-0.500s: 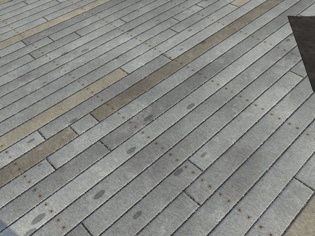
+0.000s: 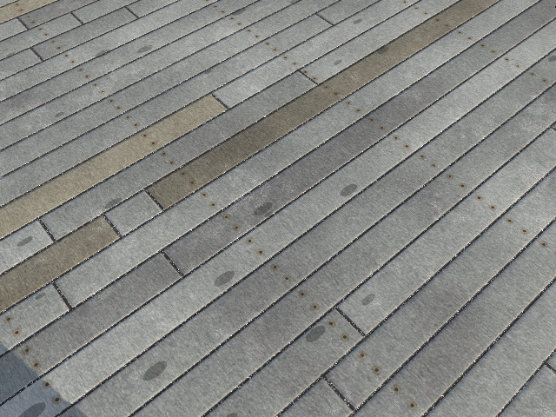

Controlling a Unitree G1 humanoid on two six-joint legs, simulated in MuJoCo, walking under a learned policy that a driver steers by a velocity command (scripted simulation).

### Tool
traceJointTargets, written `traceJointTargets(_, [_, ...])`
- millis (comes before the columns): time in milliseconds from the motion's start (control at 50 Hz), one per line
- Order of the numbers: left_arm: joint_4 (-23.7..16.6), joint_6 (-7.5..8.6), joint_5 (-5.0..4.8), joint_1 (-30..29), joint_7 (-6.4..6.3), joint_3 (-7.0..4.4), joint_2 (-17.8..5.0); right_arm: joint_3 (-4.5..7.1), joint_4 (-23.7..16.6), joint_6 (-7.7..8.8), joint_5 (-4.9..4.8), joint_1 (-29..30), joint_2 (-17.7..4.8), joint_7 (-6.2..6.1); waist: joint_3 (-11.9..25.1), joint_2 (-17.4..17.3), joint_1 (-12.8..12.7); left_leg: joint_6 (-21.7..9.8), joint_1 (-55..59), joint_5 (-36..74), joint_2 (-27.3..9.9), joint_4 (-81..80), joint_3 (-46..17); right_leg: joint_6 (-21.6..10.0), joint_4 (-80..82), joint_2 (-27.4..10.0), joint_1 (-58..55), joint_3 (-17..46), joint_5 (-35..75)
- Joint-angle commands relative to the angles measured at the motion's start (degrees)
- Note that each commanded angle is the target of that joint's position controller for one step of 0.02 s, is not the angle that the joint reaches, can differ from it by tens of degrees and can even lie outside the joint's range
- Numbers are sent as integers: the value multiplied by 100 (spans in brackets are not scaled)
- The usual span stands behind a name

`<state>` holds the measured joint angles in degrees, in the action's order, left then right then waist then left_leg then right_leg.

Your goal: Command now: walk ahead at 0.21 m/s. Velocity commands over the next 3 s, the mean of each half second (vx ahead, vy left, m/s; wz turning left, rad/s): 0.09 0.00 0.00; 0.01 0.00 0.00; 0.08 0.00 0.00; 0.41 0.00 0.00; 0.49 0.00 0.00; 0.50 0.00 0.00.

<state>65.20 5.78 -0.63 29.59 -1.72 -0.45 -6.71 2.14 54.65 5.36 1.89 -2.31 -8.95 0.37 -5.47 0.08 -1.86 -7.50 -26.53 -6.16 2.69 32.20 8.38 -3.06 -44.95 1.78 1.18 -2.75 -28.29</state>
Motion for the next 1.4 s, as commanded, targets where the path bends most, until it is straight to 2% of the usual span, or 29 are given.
traceJointTargets(20, [-102,-116,-31,962,-39,-156,-532,319,356,-109,-225,-2017,-1146,-21,2233,-199,458,-1506,3648,4095,-2640,-872,-3161,-5,-3567,-11,2361,647,-110])
traceJointTargets(40, [-282,-144,146,287,-7,-167,-495,183,262,-110,-228,-1386,-713,-40,1237,-196,359,-1296,2681,3160,-2339,-1277,-2663,26,-3276,-155,2578,530,201])
traceJointTargets(60, [-335,-171,235,18,16,-196,-461,92,277,-91,-182,-1219,-424,-66,777,8,218,-1063,2043,2968,-2096,-1558,-2254,41,-2904,-308,2480,517,410])
traceJointTargets(80, [-346,-249,304,-88,44,-220,-435,21,331,-64,-176,-1276,-249,-112,574,35,121,-866,1564,3106,-1881,-1696,-1820,52,-2501,-429,2178,535,533])
traceJointTargets(120, [-226,-430,294,141,83,-158,-127,-77,437,-15,-123,-1369,-142,-150,595,-61,-106,-656,973,3372,-1619,-1762,-1326,107,-1810,-416,1436,440,635])
traceJointTargets(140, [-206,-491,257,174,73,-132,-37,-95,438,21,-88,-1348,-229,-147,634,-139,-198,-600,843,3564,-1511,-1730,-1105,135,-1407,-371,1244,375,637])
traceJointTargets(180, [-249,-586,223,-73,19,-108,-84,-119,472,41,-26,-1464,-405,-138,653,-365,-193,-482,903,3371,-1412,-1701,-941,159,-505,-337,1191,278,671])
traceJointTargets(240, [-301,-688,204,-532,-29,-99,-282,-132,503,-66,-56,-1713,-529,-146,703,-593,-5,-382,992,1408,-1387,-1877,-1124,182,266,-328,1148,179,870])
traceJointTargets(280, [-332,-701,192,-828,-6,-70,-250,-137,508,-161,-80,-1773,-522,-159,509,-591,93,-344,782,-276,-1384,-2096,-1319,197,595,-349,1063,156,1039])
traceJointTargets(300, [-330,-689,195,-910,4,-52,-211,-139,504,-205,-95,-1761,-507,-170,362,-535,102,-318,657,-921,-1390,-2157,-1416,198,822,-351,993,141,1117])
traceJointTargets(340, [-248,-633,204,-870,-3,-13,-181,-159,493,-269,-132,-1710,-451,-192,125,-275,32,-153,449,-1528,-1333,-2075,-1489,176,1665,-369,628,112,1502])
traceJointTargets(360, [-238,-581,216,-857,-20,4,-242,-168,531,-274,-121,-1843,-412,-195,44,-106,52,19,411,-1596,-1268,-2034,-1518,168,2134,-542,461,332,1802])
traceJointTargets(380, [-212,-511,240,-726,-40,5,-363,-169,538,-265,-124,-1932,-370,-192,33,20,100,168,445,-1420,-1144,-1882,-1479,150,2373,-865,321,652,2039])
traceJointTargets(400, [-170,-475,145,-882,-48,-26,-553,-178,596,-285,-181,-2261,-180,-171,-139,513,388,288,713,-982,-778,-1857,-1183,53,2357,-920,821,836,1989])
traceJointTargets(420, [-132,-445,90,-883,-25,-1,-402,-177,671,-298,-157,-2249,-203,-181,-98,555,323,314,1321,-563,-718,-1659,-1046,67,2490,-867,1214,796,1848])
traceJointTargets(440, [-118,-408,80,-877,-16,29,-318,-159,687,-302,-145,-2235,-249,-192,-5,473,320,300,1643,-278,-750,-1543,-1043,105,2559,-830,1301,745,1914])
traceJointTargets(500, [-83,-379,74,-861,-58,27,-377,-155,730,-311,-131,-2182,-249,-200,145,297,318,299,1874,34,-815,-1444,-1043,102,2635,-797,1137,707,2151])
traceJointTargets(560, [-42,-382,86,-789,-64,32,-375,-173,791,-315,-146,-2134,-176,-218,138,107,291,331,1869,101,-822,-1442,-1015,66,2644,-811,1005,704,2315])
traceJointTargets(640, [13,-386,97,-711,-71,40,-360,-180,865,-331,-153,-2106,-149,-246,138,35,260,356,1911,227,-840,-1419,-1003,48,2649,-810,912,683,2470])
traceJointTargets(1280, [201,-454,100,-563,-94,93,-276,-233,1186,-383,-145,-2270,-35,-303,-27,-3,212,407,1845,214,-894,-1441,-1043,12,2724,-765,766,612,2389])
traceJointTargets(1300, [219,-456,108,-516,-92,100,-254,-237,1204,-386,-140,-2318,-18,-300,80,-7,216,392,1887,-194,-845,-1482,-1029,-2,2756,-714,734,590,2024])
traceJointTargets(1340, [192,-480,128,-488,-82,36,-369,-153,1189,-423,-136,-2366,-183,-286,-5,-71,237,267,1775,-1581,-670,-1384,-1009,-118,2520,-470,945,452,795])
traceJointTargets(1360, [139,-498,145,-501,-60,5,-397,-101,1166,-451,-128,-2410,-270,-270,-158,-164,257,144,1594,-2557,-678,-1399,-1135,-196,2311,-355,1218,397,-13])
traceJointTargets(1400, [-54,-492,202,-681,8,1,-300,-26,1155,-477,-133,-2716,-369,-237,-682,-404,416,-162,1493,-3900,-1081,-1755,-1842,-255,1753,-216,2162,303,-737])
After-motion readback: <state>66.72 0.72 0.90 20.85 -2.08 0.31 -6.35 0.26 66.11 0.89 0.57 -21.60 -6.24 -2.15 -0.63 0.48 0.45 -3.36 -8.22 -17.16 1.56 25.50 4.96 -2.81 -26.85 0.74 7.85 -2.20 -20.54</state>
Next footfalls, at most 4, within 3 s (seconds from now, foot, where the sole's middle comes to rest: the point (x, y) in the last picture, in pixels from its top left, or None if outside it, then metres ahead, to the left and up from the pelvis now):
0.38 right None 0.15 -0.13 -0.75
1.66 right None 0.26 -0.16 -0.75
2.14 left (300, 335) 0.61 0.00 -0.75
2.70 right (361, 228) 0.93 -0.17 -0.75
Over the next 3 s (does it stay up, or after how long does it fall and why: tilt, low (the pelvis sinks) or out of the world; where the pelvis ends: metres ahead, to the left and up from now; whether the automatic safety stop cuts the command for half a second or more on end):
stays up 0.92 -0.11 0.03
